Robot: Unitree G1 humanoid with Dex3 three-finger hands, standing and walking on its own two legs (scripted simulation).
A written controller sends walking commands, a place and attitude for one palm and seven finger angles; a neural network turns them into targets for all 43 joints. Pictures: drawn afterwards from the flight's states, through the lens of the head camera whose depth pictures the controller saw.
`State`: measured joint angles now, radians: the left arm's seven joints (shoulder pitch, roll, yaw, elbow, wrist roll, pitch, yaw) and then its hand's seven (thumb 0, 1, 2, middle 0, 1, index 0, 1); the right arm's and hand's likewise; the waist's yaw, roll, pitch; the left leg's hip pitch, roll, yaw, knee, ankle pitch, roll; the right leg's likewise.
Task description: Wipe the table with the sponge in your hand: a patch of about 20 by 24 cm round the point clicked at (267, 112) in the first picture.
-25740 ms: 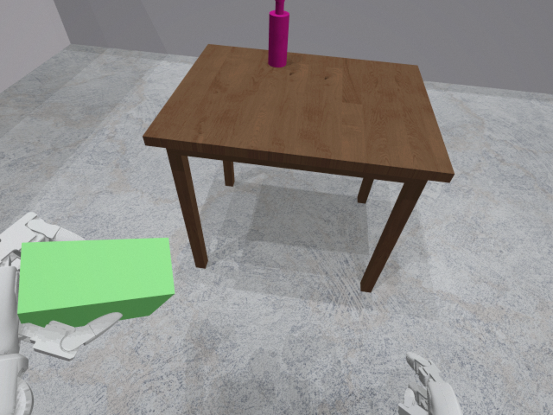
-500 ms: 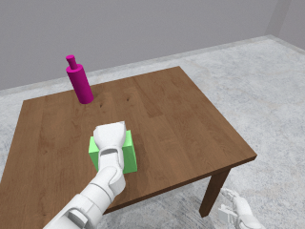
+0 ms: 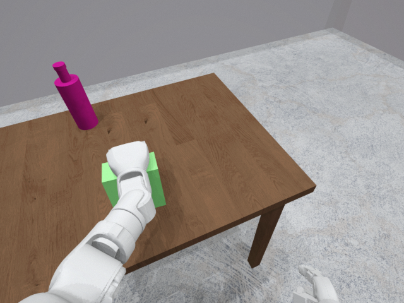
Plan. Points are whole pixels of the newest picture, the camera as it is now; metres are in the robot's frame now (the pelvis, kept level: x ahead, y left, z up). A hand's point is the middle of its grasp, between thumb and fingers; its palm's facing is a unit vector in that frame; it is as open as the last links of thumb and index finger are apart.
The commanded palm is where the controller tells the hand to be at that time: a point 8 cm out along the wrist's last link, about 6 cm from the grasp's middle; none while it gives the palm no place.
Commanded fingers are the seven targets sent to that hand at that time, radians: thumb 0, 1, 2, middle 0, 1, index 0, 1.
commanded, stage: wipe forward along the third lane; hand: left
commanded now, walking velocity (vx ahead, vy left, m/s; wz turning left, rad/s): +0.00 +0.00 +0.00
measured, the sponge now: (137, 191) +0.38 +0.19 -0.03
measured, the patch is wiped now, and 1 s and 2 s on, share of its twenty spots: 0.95 0.95 1.00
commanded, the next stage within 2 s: wipe back along the third lane in 1.14 s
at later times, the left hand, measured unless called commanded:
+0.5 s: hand (130, 161) +0.42 +0.21 +0.03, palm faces -0.09 +0.00 -1.00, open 10.2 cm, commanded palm +0.41 +0.21 +0.06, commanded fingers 0.00 0.10 1.30 -1.20 -1.60 -1.20 -1.60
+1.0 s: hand (122, 147) +0.47 +0.24 +0.03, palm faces -0.10 +0.01 -1.00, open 10.2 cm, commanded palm +0.46 +0.24 +0.06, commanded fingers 0.00 0.10 1.30 -1.20 -1.60 -1.20 -1.60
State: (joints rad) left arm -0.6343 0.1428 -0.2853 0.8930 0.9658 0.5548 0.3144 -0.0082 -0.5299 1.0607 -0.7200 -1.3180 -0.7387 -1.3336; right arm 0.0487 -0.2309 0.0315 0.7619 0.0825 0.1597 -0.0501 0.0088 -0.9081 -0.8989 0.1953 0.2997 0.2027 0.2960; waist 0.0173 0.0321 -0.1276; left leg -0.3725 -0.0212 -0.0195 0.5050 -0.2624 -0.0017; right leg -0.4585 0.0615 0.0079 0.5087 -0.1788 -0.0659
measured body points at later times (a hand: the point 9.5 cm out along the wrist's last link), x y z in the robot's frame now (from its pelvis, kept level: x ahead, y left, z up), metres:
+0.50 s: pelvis -0.01 +0.00 +0.00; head +0.03 -0.02 +0.44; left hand +0.42 +0.20 +0.08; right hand +0.11 -0.26 -0.14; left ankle -0.01 +0.13 -0.73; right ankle +0.04 -0.07 -0.73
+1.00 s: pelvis +0.00 +0.02 -0.01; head +0.07 +0.02 +0.44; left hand +0.47 +0.24 +0.08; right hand +0.07 -0.25 -0.14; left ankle -0.01 +0.13 -0.73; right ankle +0.04 -0.07 -0.73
